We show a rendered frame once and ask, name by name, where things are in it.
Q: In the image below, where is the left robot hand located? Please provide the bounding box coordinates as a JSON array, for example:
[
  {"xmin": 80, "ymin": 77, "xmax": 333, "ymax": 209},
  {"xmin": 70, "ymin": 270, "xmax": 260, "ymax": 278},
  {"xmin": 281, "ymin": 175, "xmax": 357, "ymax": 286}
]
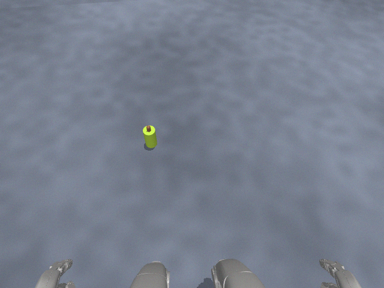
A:
[{"xmin": 35, "ymin": 259, "xmax": 76, "ymax": 288}]

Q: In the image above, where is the bottle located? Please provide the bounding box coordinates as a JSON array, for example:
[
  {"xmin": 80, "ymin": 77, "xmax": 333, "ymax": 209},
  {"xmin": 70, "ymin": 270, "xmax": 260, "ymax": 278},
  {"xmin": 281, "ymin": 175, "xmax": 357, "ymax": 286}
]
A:
[{"xmin": 143, "ymin": 125, "xmax": 157, "ymax": 148}]

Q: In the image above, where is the right robot hand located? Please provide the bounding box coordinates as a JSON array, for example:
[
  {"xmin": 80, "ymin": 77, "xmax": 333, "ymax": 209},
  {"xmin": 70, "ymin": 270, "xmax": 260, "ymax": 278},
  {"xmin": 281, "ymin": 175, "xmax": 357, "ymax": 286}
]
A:
[{"xmin": 319, "ymin": 259, "xmax": 362, "ymax": 288}]

